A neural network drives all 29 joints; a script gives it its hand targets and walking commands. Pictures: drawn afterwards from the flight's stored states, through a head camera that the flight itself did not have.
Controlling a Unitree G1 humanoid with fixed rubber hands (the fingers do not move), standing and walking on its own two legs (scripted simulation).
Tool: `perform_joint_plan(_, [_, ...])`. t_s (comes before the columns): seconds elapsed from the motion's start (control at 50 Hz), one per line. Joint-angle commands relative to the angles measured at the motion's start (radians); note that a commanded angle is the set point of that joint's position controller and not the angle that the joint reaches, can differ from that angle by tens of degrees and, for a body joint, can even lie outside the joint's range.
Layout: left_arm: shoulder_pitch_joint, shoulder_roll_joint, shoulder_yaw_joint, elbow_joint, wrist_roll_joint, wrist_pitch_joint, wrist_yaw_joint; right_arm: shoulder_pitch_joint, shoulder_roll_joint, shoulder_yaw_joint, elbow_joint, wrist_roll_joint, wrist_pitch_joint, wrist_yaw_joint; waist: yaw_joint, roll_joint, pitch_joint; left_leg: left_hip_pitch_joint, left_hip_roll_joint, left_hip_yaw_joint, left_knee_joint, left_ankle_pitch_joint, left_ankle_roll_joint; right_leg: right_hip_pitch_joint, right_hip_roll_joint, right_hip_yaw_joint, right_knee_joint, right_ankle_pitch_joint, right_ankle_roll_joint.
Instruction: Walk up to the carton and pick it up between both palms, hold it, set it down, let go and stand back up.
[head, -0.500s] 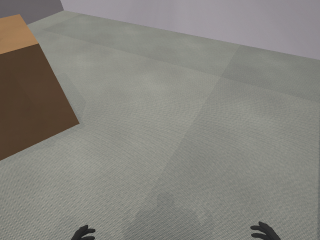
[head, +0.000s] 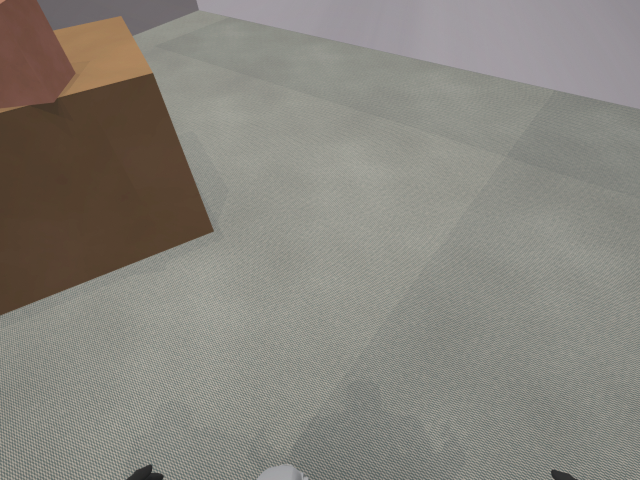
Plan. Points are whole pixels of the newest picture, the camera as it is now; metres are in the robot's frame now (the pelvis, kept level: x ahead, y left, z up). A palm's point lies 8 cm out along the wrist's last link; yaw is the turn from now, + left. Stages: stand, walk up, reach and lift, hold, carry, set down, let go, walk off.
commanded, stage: walk up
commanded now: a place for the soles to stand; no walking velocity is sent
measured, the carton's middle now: (4, 48) +1.22 +0.93 +0.09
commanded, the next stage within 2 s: none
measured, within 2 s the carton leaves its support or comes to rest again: neither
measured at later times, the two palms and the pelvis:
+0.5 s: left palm (55, 424) +0.24 +0.41 -0.08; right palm (446, 415) +0.24 -0.14 -0.12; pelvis +0.15 +0.13 -0.02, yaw +14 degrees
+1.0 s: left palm out of the picture +0.19 +0.57 -0.13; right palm (256, 246) +0.58 +0.17 -0.10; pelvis +0.32 +0.30 -0.03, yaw +29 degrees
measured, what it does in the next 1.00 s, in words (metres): walks ahead, turning left: left foot, then right foot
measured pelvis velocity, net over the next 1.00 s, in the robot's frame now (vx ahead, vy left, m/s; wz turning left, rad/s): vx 0.32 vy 0.30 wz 0.51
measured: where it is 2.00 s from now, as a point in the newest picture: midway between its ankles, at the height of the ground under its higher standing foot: (181, 367)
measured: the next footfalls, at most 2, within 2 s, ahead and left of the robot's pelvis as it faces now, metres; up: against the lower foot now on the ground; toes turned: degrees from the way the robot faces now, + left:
left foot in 0.18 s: +0.17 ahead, +0.26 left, +0.00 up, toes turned +10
right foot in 0.52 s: +0.31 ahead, +0.04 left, +0.00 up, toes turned +10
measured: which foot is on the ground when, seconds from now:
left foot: up 0.00-0.16, down 0.18-0.52, up 0.54-0.92, down 0.94-1.00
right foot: down 0.00-0.18, up 0.20-0.50, down 0.52-0.98, up 1.00-1.00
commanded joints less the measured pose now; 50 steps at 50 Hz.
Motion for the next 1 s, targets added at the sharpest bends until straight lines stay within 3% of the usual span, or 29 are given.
perform_joint_plan(0.0, [-0.115,0.215,0.070,-0.061,-0.007,-0.030,-0.003,-0.087,-0.023,-0.020,-0.110,0.039,-0.023,0.039,0.023,-0.301,0.051,-0.074,0.118,-0.043,-0.140,0.041,-0.009,-0.032,-0.264,0.102,-0.374,-0.230,-0.224])
perform_joint_plan(0.04, [-0.151,0.227,0.074,-0.066,-0.009,-0.028,-0.013,-0.061,-0.020,-0.026,-0.098,0.052,-0.042,0.043,0.001,-0.338,0.060,0.098,0.113,0.004,-0.291,0.041,0.014,-0.132,-0.226,-0.024,-0.322,-0.250,-0.199])
perform_joint_plan(0.08, [-0.152,0.232,0.072,-0.064,0.001,-0.017,-0.014,0.041,-0.038,-0.042,-0.059,0.058,-0.061,0.035,-0.042,-0.284,0.021,0.281,0.064,0.109,-0.346,0.088,0.030,-0.188,-0.218,-0.076,-0.221,-0.320,-0.197])
perform_joint_plan(0.12, [-0.092,0.166,0.047,-0.054,-0.002,0.004,-0.019,0.212,-0.103,-0.073,0.016,0.053,-0.081,0.006,-0.119,-0.006,-0.067,0.505,-0.051,0.179,-0.402,0.064,0.051,-0.250,-0.125,-0.172,0.140,-0.262,-0.164])
perform_joint_plan(0.14, [-0.044,0.094,0.020,-0.065,-0.007,0.015,-0.034,0.313,-0.156,-0.090,0.047,0.052,-0.089,-0.018,-0.163,0.213,-0.110,0.575,-0.086,0.099,-0.457,-0.005,0.082,-0.296,-0.036,-0.198,0.458,-0.244,-0.126])
perform_joint_plan(0.16, [-0.062,0.030,-0.009,-0.139,-0.021,0.018,-0.048,0.304,-0.246,-0.090,0.019,0.046,-0.099,-0.038,-0.166,0.398,-0.070,0.542,0.103,-0.379,-0.660,-0.216,0.167,-0.505,0.040,-0.080,0.678,-0.382,-0.068])
perform_joint_plan(0.18, [-0.051,0.089,0.008,-0.189,-0.059,0.027,-0.052,0.183,-0.294,-0.090,-0.028,0.056,-0.090,-0.046,-0.114,0.332,-0.060,0.417,0.249,-0.747,-0.903,-0.535,0.269,-0.536,0.039,0.047,0.708,-0.380,-0.052])
perform_joint_plan(0.2, [-0.097,0.135,0.014,-0.191,-0.070,0.039,-0.053,0.121,-0.312,-0.090,-0.019,0.065,-0.077,-0.051,-0.096,0.232,0.009,0.325,0.336,-0.877,-0.996,-0.790,0.356,-0.540,-0.007,0.080,0.732,-0.390,-0.049])
perform_joint_plan(0.22, [-0.140,0.169,0.018,-0.203,-0.073,0.037,-0.054,0.089,-0.284,-0.079,-0.022,0.077,-0.078,-0.058,-0.093,0.187,0.054,0.318,0.313,-0.851,-0.995,-0.739,0.358,-0.580,-0.020,0.112,0.743,-0.308,-0.047])
perform_joint_plan(0.26, [-0.101,0.168,0.021,-0.170,-0.078,0.015,-0.053,0.077,-0.228,-0.058,-0.015,0.046,-0.079,-0.075,-0.078,0.168,0.072,0.303,0.227,-0.598,-0.831,-0.393,0.310,-0.529,-0.044,0.114,0.662,-0.224,-0.048])
perform_joint_plan(0.32, [-0.010,0.153,0.032,-0.161,-0.080,-0.003,-0.044,-0.046,-0.163,-0.038,-0.004,0.028,-0.077,-0.078,-0.008,0.216,0.046,0.032,0.209,-0.480,-0.792,-0.305,0.284,-0.262,-0.042,0.145,0.447,-0.288,-0.046])
perform_joint_plan(0.36, [0.029,0.137,0.029,-0.151,-0.082,-0.001,-0.047,-0.066,-0.116,-0.030,-0.016,0.022,-0.071,-0.073,0.008,0.188,0.037,0.014,0.171,-0.385,-0.768,-0.249,0.269,-0.202,-0.013,0.106,0.348,-0.172,-0.037])
perform_joint_plan(0.42, [0.163,0.099,0.031,-0.116,-0.078,-0.014,-0.049,-0.139,-0.093,-0.018,-0.018,0.029,-0.062,-0.056,0.077,0.050,-0.025,-0.128,0.055,-0.220,-0.617,-0.229,0.196,0.121,0.049,0.002,0.100,0.151,-0.046])
perform_joint_plan(0.46, [0.337,0.126,0.052,-0.066,-0.054,-0.014,-0.031,-0.125,-0.036,-0.004,-0.015,0.026,-0.053,-0.041,0.159,-0.142,-0.113,-0.262,-0.044,-0.101,-0.308,-0.305,0.123,0.395,0.063,-0.016,0.037,0.112,-0.028])
perform_joint_plan(0.48, [0.380,0.185,0.062,-0.069,-0.021,-0.013,-0.015,-0.097,0.014,0.013,-0.032,0.026,-0.053,-0.036,0.181,-0.327,-0.106,-0.352,-0.138,-0.035,-0.028,-0.292,0.077,0.401,-0.098,0.231,-0.112,-0.182,-0.054])
perform_joint_plan(0.5, [0.259,0.222,0.048,-0.127,0.014,-0.013,0.001,-0.003,0.007,0.010,-0.044,0.030,-0.047,-0.041,0.084,-0.292,-0.024,-0.373,-0.132,-0.101,0.166,-0.214,0.024,0.230,-0.343,0.706,-0.368,-0.627,-0.111])
perform_joint_plan(0.52, [0.150,0.255,0.066,-0.138,-0.001,0.000,0.016,0.040,-0.062,-0.008,-0.033,0.014,-0.023,-0.039,0.029,-0.240,0.050,-0.365,-0.053,-0.072,0.209,-0.232,0.009,0.119,-0.457,0.852,-0.487,-0.867,-0.231])
perform_joint_plan(0.54, [0.098,0.259,0.067,-0.140,-0.021,-0.005,0.018,0.002,-0.090,-0.015,-0.055,-0.001,-0.015,-0.031,0.011,-0.227,0.138,-0.375,-0.009,-0.072,0.227,-0.203,0.001,0.026,-0.486,0.917,-0.545,-0.912,-0.310])
perform_joint_plan(0.58, [0.085,0.174,0.027,-0.121,-0.036,-0.031,0.006,-0.080,-0.116,-0.028,-0.049,-0.002,-0.024,-0.029,0.025,-0.139,0.266,-0.386,0.027,-0.097,0.214,-0.060,-0.012,-0.038,-0.409,0.662,-0.498,-0.663,-0.282])
perform_joint_plan(0.64, [0.064,0.169,0.015,-0.080,-0.021,-0.045,0.003,-0.058,-0.058,-0.021,-0.036,0.041,-0.041,-0.010,0.018,-0.171,0.255,-0.284,0.013,-0.113,0.112,0.063,-0.015,-0.069,-0.276,0.318,-0.437,-0.342,-0.208])
perform_joint_plan(0.72, [0.050,0.211,0.027,-0.057,-0.020,-0.051,-0.003,-0.105,-0.010,-0.004,-0.056,0.060,-0.047,0.012,0.002,-0.263,0.179,-0.198,0.038,-0.054,-0.051,0.189,-0.007,-0.016,-0.234,0.084,-0.420,-0.110,-0.209])
perform_joint_plan(0.78, [0.105,0.209,0.024,-0.055,-0.032,-0.055,-0.012,-0.190,0.007,0.005,-0.073,0.053,-0.066,0.018,0.037,-0.238,0.107,-0.022,0.036,0.042,-0.302,0.243,0.021,0.001,-0.172,-0.088,-0.325,0.140,-0.178])
perform_joint_plan(0.84, [0.159,0.237,0.031,-0.056,-0.046,-0.038,-0.011,-0.191,0.025,0.005,-0.063,0.030,-0.081,0.012,0.060,-0.216,0.029,0.130,0.007,0.106,-0.433,0.275,0.045,0.062,-0.205,-0.096,-0.264,0.216,-0.186])
perform_joint_plan(0.88, [0.154,0.234,0.025,-0.068,-0.045,-0.015,-0.010,-0.039,-0.006,-0.014,-0.020,0.022,-0.090,-0.007,-0.023,-0.132,-0.054,0.328,-0.028,0.117,-0.536,0.314,0.068,0.069,-0.196,-0.137,-0.036,0.340,-0.166])
perform_joint_plan(0.9, [0.206,0.193,0.013,-0.073,-0.037,-0.003,-0.014,0.119,-0.067,-0.039,0.033,0.018,-0.097,-0.028,-0.087,-0.003,-0.167,0.531,-0.085,0.116,-0.525,0.268,0.090,0.027,-0.134,-0.163,0.227,0.374,-0.134])
perform_joint_plan(0.92, [0.269,0.141,-0.010,-0.082,-0.036,0.006,-0.025,0.213,-0.118,-0.059,0.055,0.015,-0.100,-0.047,-0.130,0.102,-0.242,0.701,-0.047,0.020,-0.455,0.211,0.116,-0.116,-0.092,-0.140,0.436,0.192,-0.111])
perform_joint_plan(0.94, [0.324,0.070,-0.039,-0.119,-0.033,0.018,-0.041,0.217,-0.180,-0.063,0.056,-0.002,-0.102,-0.065,-0.097,0.263,-0.278,0.823,0.149,-0.315,-0.433,0.137,0.171,-0.318,-0.045,-0.089,0.597,-0.280,-0.084])
perform_joint_plan(0.96, [0.335,0.127,-0.021,-0.167,-0.069,0.027,-0.043,0.186,-0.272,-0.082,0.015,0.038,-0.090,-0.080,-0.113,0.251,-0.340,0.803,0.301,-0.734,-0.679,-0.060,0.312,-0.415,0.044,-0.007,0.708,-0.280,-0.038])
perform_joint_plan(0.98, [0.212,0.168,0.000,-0.169,-0.065,0.040,-0.040,0.130,-0.267,-0.091,0.012,0.062,-0.078,-0.096,-0.128,0.155,-0.276,0.681,0.337,-0.804,-0.813,-0.234,0.337,-0.427,0.014,0.063,0.813,-0.204,-0.040])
